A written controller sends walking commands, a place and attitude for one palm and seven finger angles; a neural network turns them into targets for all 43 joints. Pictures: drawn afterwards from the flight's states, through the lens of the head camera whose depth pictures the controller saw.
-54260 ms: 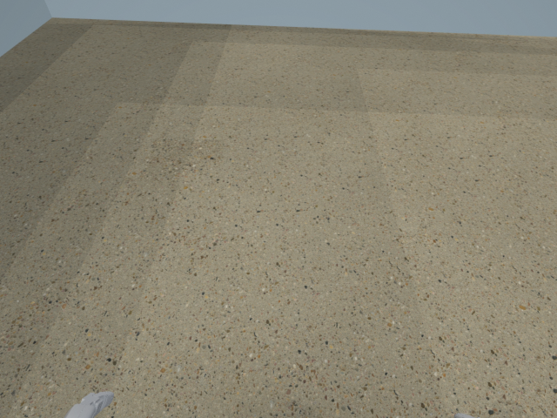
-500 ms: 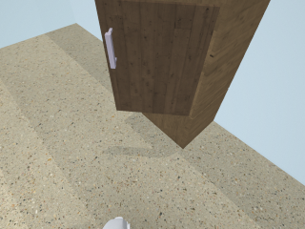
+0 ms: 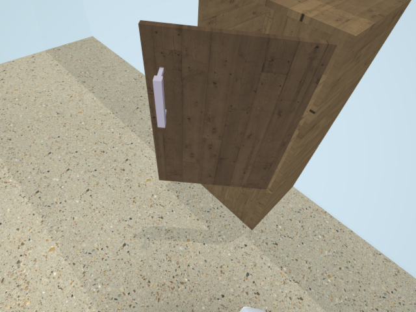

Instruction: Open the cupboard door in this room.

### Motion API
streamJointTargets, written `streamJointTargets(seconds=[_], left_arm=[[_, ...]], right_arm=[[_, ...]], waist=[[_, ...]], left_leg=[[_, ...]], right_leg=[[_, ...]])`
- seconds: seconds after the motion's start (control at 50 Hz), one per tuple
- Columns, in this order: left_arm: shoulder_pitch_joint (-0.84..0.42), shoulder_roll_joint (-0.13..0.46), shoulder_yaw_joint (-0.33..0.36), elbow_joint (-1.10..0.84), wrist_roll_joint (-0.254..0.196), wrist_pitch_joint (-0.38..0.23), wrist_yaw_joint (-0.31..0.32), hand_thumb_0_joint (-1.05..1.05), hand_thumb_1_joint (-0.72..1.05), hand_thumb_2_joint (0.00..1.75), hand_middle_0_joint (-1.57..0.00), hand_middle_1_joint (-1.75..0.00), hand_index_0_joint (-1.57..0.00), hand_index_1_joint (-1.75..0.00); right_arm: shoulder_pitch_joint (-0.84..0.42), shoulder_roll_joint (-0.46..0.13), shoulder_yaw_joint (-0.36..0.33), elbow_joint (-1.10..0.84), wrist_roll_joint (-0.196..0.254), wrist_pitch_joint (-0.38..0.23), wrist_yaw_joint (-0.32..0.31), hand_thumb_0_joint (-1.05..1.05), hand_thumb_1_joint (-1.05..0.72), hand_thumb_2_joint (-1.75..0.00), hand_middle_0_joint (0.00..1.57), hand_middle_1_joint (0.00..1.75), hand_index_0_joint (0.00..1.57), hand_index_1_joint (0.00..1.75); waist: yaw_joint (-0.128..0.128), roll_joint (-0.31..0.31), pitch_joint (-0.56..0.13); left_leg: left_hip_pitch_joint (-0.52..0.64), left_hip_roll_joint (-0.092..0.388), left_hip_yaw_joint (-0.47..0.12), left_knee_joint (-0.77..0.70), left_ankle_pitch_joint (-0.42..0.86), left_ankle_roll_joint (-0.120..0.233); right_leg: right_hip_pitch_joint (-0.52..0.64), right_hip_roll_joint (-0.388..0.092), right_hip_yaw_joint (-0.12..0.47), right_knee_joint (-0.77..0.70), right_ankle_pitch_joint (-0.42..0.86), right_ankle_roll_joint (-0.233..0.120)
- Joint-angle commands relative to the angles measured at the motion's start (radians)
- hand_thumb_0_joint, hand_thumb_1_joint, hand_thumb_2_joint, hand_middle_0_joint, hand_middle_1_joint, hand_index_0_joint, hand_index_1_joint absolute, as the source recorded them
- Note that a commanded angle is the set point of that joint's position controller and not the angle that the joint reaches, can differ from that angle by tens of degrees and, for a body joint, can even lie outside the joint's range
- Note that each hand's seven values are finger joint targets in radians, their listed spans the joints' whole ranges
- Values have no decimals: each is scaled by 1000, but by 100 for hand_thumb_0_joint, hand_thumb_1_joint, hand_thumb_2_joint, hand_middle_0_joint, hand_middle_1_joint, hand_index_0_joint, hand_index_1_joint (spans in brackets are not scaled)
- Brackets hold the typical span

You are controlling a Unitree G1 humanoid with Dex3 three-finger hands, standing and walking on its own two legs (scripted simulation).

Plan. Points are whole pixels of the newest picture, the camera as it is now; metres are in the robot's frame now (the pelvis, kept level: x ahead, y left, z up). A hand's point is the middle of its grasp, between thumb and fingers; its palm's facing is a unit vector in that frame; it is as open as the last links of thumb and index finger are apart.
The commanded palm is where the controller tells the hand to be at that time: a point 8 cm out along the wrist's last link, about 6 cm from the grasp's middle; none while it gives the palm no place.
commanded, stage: come to a stop and stand still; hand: left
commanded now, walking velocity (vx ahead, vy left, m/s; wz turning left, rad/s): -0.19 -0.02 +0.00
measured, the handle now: (161, 98) +0.59 +0.15 +0.06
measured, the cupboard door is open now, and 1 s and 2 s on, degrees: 42 42 42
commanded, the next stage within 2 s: look again from close up in 0.74 s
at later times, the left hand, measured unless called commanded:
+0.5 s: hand out of the picture +0.04 +0.17 -0.19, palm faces +0.03 -0.98 -0.19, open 7.4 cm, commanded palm none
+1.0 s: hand out of the picture +0.03 +0.20 -0.17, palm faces -0.01 -0.96 -0.26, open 7.4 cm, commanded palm none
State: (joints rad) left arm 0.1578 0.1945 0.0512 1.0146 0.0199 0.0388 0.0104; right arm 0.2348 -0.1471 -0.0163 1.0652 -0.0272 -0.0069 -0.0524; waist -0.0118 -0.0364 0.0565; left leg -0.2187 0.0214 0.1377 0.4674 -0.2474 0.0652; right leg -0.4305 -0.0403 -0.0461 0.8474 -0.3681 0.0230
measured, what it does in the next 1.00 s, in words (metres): steps on the spot: right foot, then left foot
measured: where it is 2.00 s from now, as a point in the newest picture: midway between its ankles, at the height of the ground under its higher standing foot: outside the picture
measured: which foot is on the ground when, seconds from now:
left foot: down 0.00-0.16, up 0.18-0.46, down 0.48-1.00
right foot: up 0.00-0.12, down 0.14-1.00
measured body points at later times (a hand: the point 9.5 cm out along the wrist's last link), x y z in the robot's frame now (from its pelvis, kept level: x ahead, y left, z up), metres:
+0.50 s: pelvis +0.00 -0.01 -0.01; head +0.03 +0.00 +0.44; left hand +0.04 +0.22 -0.17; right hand +0.06 -0.26 -0.15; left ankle -0.01 +0.10 -0.74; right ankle -0.01 -0.15 -0.74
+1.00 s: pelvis -0.01 -0.01 -0.01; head +0.00 -0.01 +0.44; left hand +0.03 +0.25 -0.15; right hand +0.04 -0.27 -0.15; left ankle -0.01 +0.10 -0.74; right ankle -0.03 -0.14 -0.74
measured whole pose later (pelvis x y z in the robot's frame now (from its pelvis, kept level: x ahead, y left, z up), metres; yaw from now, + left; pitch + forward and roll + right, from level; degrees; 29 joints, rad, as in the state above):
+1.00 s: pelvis -0.01 -0.01 -0.01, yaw +0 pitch -1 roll +0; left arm 0.27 0.23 0.01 1.02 0.02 -0.02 0.02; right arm 0.24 -0.25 -0.03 0.99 -0.02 -0.03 -0.03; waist -0.01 0.01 0.03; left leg -0.24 -0.01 0.03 0.52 -0.28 0.03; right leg -0.20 -0.03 -0.02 0.52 -0.30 0.02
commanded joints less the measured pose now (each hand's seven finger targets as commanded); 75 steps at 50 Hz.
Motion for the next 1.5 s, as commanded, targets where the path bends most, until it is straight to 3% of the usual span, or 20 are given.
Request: streamJointTargets(seconds=[0.0, 0.06, 0.1, 0.14, 0.16, 0.24, 0.36, 0.42, 0.46, 0.48, 0.52, 0.64, 0.72, 0.8, 0.82, 0.84, 0.88, 0.96, 1.28, 1.48], left_arm=[[65, 60, 17, -55, 0, 16, 9, 0, 90, 90, -20, -30, -20, -30], [66, 65, 17, -70, -3, 3, 10, 0, 90, 90, -20, -30, -20, -30], [120, 96, 23, -60, 0, -16, 14, 0, 90, 90, -20, -30, -20, -30], [134, 200, 34, -52, 7, -36, 26, 0, 90, 90, -20, -30, -20, -30], [121, 203, 23, -57, 2, -41, 27, 0, 90, 90, -20, -30, -20, -30], [75, 157, 22, -62, -9, -43, 41, 0, 90, 90, -20, -30, -20, -30], [81, 191, 33, -49, 1, -43, 34, 0, 90, 90, -20, -30, -20, -30], [40, 168, 23, -42, -6, -39, 22, 0, 90, 90, -20, -30, -20, -30], [70, 84, 6, -55, -18, -23, 15, 0, 90, 90, -20, -30, -20, -30], [66, 73, 3, -47, -15, -16, 17, 0, 90, 90, -20, -30, -20, -30], [80, 66, 0, -27, 0, 1, 10, 0, 90, 90, -20, -30, -20, -30], [132, 87, -15, 26, -3, -32, 5, 0, 90, 90, -20, -30, -20, -30], [104, 94, -24, 45, -8, -48, 9, 0, 90, 90, -20, -30, -20, -30], [126, 90, -32, 62, -10, -52, 12, 0, 90, 90, -20, -30, -20, -30], [103, 276, -36, -31, 13, -74, 22, 0, 90, 90, -20, -30, -20, -30], [140, 222, -2, -53, 9, -76, 30, 0, 90, 90, -20, -30, -20, -30], [150, 209, -6, -42, 3, -83, 29, 0, 90, 90, -20, -30, -20, -30], [129, 220, 5, -78, 1, -74, 28, 0, 90, 90, -20, -30, -20, -30], [-21, 314, -9, -101, -2, -67, 4, 0, 90, 90, -20, -30, -20, -30], [38, 244, -33, -44, -4, -58, 6, 0, 90, 90, -20, -30, -20, -30]], right_arm=[[57, -191, -58, -38, -2, 5, -11, 0, -90, -90, 20, 30, 20, 30], [77, -204, -68, -34, 1, 10, -6, 0, -90, -90, 20, 30, 20, 30], [71, -196, -74, -42, 13, 15, 2, 0, -90, -90, 20, 30, 20, 30], [74, -100, -55, -73, 25, 28, 15, 0, -90, -90, 20, 30, 20, 30], [61, -101, -54, -75, 27, 41, 18, 0, -90, -90, 20, 30, 20, 30], [3, -103, -49, -71, 22, 58, 22, 0, -90, -90, 20, 30, 20, 30], [-11, -92, -41, -81, 24, 44, 36, 0, -90, -90, 20, 30, 20, 30], [67, -96, -39, -53, 22, 28, 36, 0, -90, -90, 20, 30, 20, 30], [43, -203, -51, -80, 7, 14, 27, 0, -90, -90, 20, 30, 20, 30], [-10, -224, -48, -94, 1, 22, 24, 0, -90, -90, 20, 30, 20, 30], [-68, -200, -38, -104, -1, 18, 23, 0, -90, -90, 20, 30, 20, 30], [-37, -160, -24, -75, 18, -4, 15, 0, -90, -90, 20, 30, 20, 30], [-2, -141, -23, -42, 23, -2, 21, 0, -90, -90, 20, 30, 20, 30], [18, -134, -15, -10, 21, -7, 23, 0, -90, -90, 20, 30, 20, 30], [-19, -295, -29, -131, 9, -30, 32, 0, -90, -90, 20, 30, 20, 30], [-35, -311, -61, -154, 4, -56, 24, 0, -90, -90, 20, 30, 20, 30], [-24, -278, -62, -148, 10, -64, 11, 0, -90, -90, 20, 30, 20, 30], [-28, -267, -64, -170, 11, -45, 14, 0, -90, -90, 20, 30, 20, 30], [-100, -341, -38, -139, 6, -28, 46, 0, -90, -90, 20, 30, 20, 30], [-44, -280, -15, -71, 6, -18, 52, 0, -90, -90, 20, 30, 20, 30]], waist=[[-2, 225, -61], [2, 195, -97], [24, 121, -150], [24, -202, -147], [33, -182, -146], [24, -124, -111], [35, -110, -117], [-8, -94, -94], [15, 209, -87], [24, 232, -59], [44, 213, 19], [36, 70, -67], [7, -73, -50], [6, 4, -46], [-16, 124, 54], [18, 125, -108], [16, 111, -205], [8, 3, -135], [5, 0, -20], [5, 11, -36]], left_leg=[[51, 310, -197, -88, 714, 99], [97, 290, -212, -33, 746, 74], [66, 218, -159, 64, 564, 3], [-175, -1, -33, 310, -256, -102], [-180, -10, -94, 461, -375, -102], [-280, -2, -143, 578, -278, -123], [-144, -15, -103, 221, -194, -130], [105, -10, -104, -59, 72, -106], [54, 232, -367, -157, 175, 16], [-81, 274, -375, -213, 48, 65], [-168, 206, -348, -271, -136, 50], [8, 107, -229, -127, 169, -5], [65, 76, -197, -116, 115, -38], [82, 74, -186, -136, 121, -42], [28, 47, -216, -141, 250, -55], [54, 99, -246, -54, 336, -32], [121, 99, -238, 3, 474, -6], [34, 71, -203, 28, 362, -1], [-19, 68, -216, -122, 3, -30], [-27, 71, -219, -159, -90, -46]], right_leg=[[45, 6, 20, -16, -51, -15], [133, 12, 2, -231, 44, -27], [271, -25, 29, -430, 376, -36], [390, -339, 287, -440, 1027, -189], [343, -373, 238, -454, 1054, -244], [405, -273, 166, -430, 1070, -212], [386, -259, 192, -435, 814, -202], [194, -173, 144, -389, 457, -103], [115, -33, 36, -290, 24, -7], [192, -21, 21, -231, -85, 1], [197, -11, 28, -206, -67, -18], [248, -33, 100, -439, 205, -35], [209, -65, 123, -506, 212, -42], [211, -67, 128, -522, 200, -40], [195, -30, 71, -432, 180, -57], [217, -44, 87, -368, 175, -55], [241, -52, 87, -361, 309, -71], [246, -70, 104, -361, 418, -85], [191, -78, 153, -528, 37, -63], [201, -78, 142, -556, -21, -43]])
